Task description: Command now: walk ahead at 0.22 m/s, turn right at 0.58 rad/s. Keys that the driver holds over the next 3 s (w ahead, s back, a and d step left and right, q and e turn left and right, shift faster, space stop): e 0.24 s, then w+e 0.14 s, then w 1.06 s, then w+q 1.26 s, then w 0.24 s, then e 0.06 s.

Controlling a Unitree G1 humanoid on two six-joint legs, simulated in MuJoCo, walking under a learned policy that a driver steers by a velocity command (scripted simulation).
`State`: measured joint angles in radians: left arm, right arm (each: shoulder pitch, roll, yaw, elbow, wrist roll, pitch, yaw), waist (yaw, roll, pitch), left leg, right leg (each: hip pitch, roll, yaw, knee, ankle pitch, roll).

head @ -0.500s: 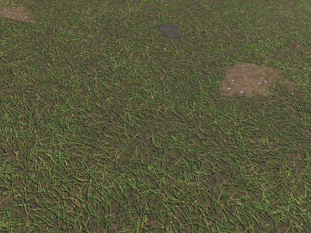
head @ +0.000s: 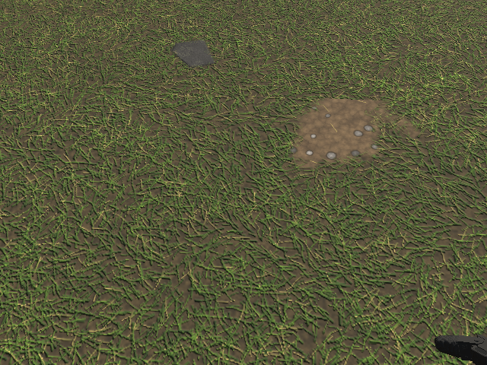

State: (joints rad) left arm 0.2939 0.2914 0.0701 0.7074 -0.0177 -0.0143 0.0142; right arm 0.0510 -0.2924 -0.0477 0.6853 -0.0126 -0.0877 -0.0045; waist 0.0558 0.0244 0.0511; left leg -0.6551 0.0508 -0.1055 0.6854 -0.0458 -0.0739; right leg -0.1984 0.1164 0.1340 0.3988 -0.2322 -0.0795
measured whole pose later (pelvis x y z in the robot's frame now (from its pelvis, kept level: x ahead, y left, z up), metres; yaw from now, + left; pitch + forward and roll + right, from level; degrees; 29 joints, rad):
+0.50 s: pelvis +0.13 +0.02 +0.00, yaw -17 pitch +2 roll +1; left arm 0.24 0.29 0.06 0.66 -0.01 0.03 0.00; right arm 0.19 -0.31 -0.07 0.75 0.02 -0.03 0.00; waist -0.02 0.01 -0.01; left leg -0.28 0.05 0.13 0.40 -0.15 0.02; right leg -0.36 -0.05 -0.03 0.68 -0.35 -0.03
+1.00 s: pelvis +0.33 -0.04 -0.03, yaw -20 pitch +3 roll +0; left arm 0.49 0.29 0.06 0.81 -0.02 -0.04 0.02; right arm 0.00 -0.27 -0.03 0.71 0.01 -0.09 0.07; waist 0.08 0.01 0.02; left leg -0.52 0.00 0.04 0.50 -0.04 0.07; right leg 0.12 -0.03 0.00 0.33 -0.48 0.01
